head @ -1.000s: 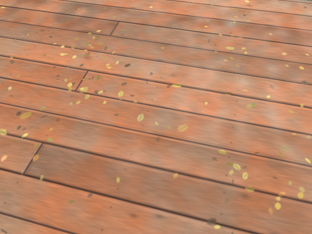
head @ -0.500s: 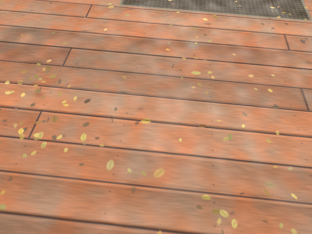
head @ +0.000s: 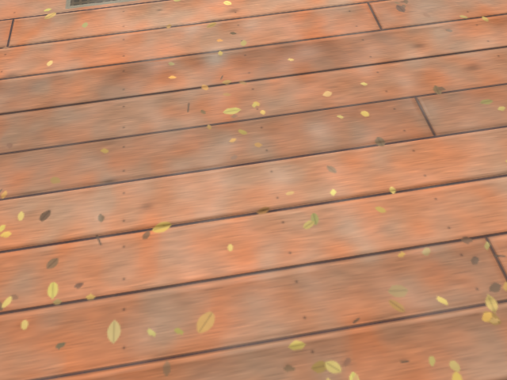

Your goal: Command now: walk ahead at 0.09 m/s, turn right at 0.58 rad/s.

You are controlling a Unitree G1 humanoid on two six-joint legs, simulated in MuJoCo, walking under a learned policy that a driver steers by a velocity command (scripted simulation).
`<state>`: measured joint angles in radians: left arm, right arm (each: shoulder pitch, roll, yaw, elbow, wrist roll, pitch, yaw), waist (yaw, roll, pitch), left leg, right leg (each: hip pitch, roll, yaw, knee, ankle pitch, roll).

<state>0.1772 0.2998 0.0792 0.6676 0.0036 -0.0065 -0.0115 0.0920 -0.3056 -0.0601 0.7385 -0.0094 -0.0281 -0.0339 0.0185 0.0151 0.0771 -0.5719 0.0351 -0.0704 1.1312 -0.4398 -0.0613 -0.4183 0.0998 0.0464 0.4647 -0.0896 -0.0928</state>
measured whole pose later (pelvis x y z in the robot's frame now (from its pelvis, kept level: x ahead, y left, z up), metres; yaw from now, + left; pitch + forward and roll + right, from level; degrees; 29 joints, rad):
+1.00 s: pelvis +0.13 +0.03 -0.01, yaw -7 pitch +0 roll +0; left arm 0.27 0.23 0.05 0.78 -0.02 -0.07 0.00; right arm 0.32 -0.26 -0.04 0.84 0.02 -0.04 -0.01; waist -0.01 0.03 -0.01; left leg -0.18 0.02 -0.03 0.59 -0.41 0.00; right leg -0.25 0.03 0.01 0.60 -0.35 -0.06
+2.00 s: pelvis +0.58 +0.01 +0.00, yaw -5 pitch +2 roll +1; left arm 0.05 0.24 0.03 0.73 0.03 -0.07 0.00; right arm 0.31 -0.29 -0.03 0.88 0.01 -0.04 0.00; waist -0.06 0.01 0.04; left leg -0.24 -0.06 -0.04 0.85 -0.55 0.00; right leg -0.46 -0.02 -0.02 0.49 -0.07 -0.03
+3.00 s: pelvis +0.64 +0.02 +0.01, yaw +20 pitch +1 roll +0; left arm 0.12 0.25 0.04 0.87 0.01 -0.02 0.01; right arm 0.17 -0.31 -0.07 0.71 0.00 0.04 -0.03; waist 0.01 0.03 0.04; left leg -0.34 -0.03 -0.09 0.80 -0.49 -0.07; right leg -0.22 0.00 0.02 0.45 -0.24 -0.01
